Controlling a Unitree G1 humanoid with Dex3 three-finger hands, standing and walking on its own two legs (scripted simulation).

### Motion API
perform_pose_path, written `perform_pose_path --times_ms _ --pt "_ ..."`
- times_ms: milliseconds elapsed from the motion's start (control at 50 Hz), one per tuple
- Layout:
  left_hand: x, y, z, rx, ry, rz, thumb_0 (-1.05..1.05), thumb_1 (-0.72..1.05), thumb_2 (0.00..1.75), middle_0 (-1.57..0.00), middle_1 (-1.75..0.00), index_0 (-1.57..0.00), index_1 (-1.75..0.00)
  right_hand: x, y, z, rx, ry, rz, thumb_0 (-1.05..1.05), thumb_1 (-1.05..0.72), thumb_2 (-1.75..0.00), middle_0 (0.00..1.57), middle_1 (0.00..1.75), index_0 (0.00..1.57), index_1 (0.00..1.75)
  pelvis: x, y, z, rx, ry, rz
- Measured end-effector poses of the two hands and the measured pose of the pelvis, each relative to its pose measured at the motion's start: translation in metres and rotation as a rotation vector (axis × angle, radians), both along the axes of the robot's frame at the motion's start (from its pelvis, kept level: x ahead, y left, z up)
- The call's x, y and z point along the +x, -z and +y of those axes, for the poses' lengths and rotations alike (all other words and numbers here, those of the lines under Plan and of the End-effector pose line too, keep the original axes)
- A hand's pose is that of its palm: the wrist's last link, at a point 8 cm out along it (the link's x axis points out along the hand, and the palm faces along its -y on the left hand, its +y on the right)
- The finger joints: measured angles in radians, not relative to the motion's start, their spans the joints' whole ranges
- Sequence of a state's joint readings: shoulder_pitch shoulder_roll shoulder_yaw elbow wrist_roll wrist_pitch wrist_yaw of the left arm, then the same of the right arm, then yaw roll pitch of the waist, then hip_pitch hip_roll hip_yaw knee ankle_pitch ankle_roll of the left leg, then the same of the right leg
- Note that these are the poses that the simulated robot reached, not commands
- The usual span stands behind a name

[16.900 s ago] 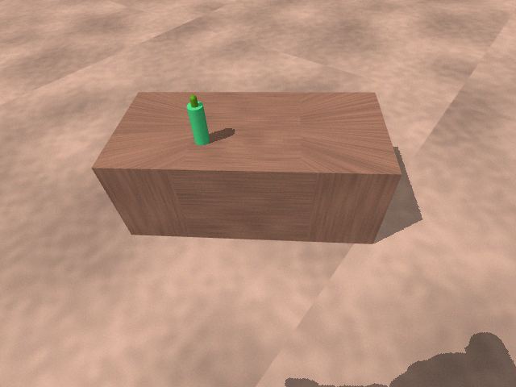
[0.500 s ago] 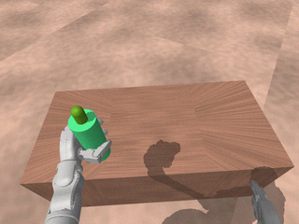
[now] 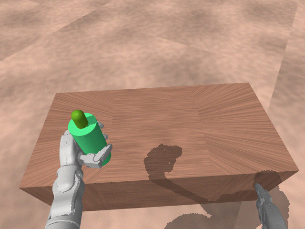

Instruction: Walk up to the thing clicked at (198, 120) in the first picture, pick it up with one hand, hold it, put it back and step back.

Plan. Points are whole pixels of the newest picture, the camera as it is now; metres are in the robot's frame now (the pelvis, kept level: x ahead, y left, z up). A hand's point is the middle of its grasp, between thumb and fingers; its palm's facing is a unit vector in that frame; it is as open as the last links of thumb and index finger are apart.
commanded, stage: hold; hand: left
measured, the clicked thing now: (90, 138) +0.33 +0.18 +0.09
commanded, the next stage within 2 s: crouch in 0.16 s
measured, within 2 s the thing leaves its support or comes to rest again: neither
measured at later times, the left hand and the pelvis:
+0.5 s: hand (99, 142) +0.35 +0.17 +0.04, palm faces +0.12 -0.99 +0.01, open 8.5 cm; pelvis -0.01 +0.00 +0.00, yaw +0 degrees
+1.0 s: hand (108, 133) +0.44 +0.17 -0.06, palm faces +0.13 -0.99 +0.00, open 8.5 cm; pelvis -0.03 +0.00 -0.06, yaw +0 degrees
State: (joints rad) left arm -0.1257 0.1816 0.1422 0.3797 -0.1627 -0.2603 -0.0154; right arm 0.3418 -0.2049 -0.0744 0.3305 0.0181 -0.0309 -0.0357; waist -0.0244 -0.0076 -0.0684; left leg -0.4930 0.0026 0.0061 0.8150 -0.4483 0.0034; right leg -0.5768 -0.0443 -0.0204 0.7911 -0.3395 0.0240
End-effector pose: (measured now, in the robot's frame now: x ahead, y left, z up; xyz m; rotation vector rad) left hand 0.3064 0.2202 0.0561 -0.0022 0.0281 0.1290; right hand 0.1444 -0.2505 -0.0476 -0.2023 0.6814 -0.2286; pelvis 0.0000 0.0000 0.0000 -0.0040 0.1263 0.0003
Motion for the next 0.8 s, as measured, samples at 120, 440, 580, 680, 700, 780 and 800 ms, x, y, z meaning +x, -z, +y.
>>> perform_pose_path --times_ms 120,440,580,680,700,780,800 --pt "0.001 -0.003 0.002 0.006 0.002 -0.007 0.01 -0.29 1.2 -0.8 -1.07 -0.84 -1.08 -0.002 0.002 0.0 0.003 -0.005 0.005 -0.01 0.51 -0.06 0.05 0.05 0.05 0.05 -0.001 0.0 -0.001 0.001 -0.003 0.0" --pt "0.007 0.002 -0.005 -0.007 0.011 0.007 0.01 -0.29 1.2 -0.8 -1.07 -0.84 -1.08 -0.001 -0.003 0.002 0.001 -0.006 -0.008 -0.01 0.53 -0.06 0.05 0.05 0.05 0.05 -0.003 -0.001 -0.002 0.003 -0.002 -0.006" --pt "0.024 0.03 0.0 -0.018 0.002 0.05 0.01 -0.29 1.2 -0.8 -1.06 -0.84 -1.08 -0.004 -0.006 0.006 -0.021 -0.041 -0.031 -0.01 0.54 -0.05 0.05 0.05 0.06 0.05 -0.01 0.005 -0.001 0.001 -0.005 0.034" --pt "0.044 0.056 0.003 -0.005 0.005 0.064 0.01 -0.29 1.2 -0.8 -1.06 -0.85 -1.08 -0.012 -0.004 0.002 -0.064 -0.064 -0.019 -0.01 0.54 -0.05 0.05 0.05 0.06 0.05 -0.018 0.017 0.0 -0.004 -0.004 0.089" --pt "0.049 0.061 0.004 -0.004 0.007 0.065 0.01 -0.29 1.2 -0.8 -1.06 -0.85 -1.07 -0.014 -0.003 0.001 -0.073 -0.067 -0.017 -0.01 0.54 -0.05 0.05 0.05 0.06 0.05 -0.019 0.019 0.0 -0.005 -0.005 0.1" --pt "0.069 0.077 0.004 -0.001 0.014 0.055 0.01 -0.29 1.2 -0.8 -1.06 -0.85 -1.07 -0.021 -0.001 -0.001 -0.106 -0.079 -0.012 -0.01 0.53 -0.06 0.05 0.05 0.06 0.05 -0.024 0.031 0.001 -0.011 -0.003 0.147" --pt "0.074 0.08 0.004 -0.001 0.016 0.05 0.01 -0.29 1.2 -0.8 -1.06 -0.85 -1.07 -0.022 0.0 -0.002 -0.113 -0.081 -0.009 -0.01 0.53 -0.06 0.05 0.05 0.06 0.05 -0.025 0.033 0.002 -0.013 -0.003 0.159"
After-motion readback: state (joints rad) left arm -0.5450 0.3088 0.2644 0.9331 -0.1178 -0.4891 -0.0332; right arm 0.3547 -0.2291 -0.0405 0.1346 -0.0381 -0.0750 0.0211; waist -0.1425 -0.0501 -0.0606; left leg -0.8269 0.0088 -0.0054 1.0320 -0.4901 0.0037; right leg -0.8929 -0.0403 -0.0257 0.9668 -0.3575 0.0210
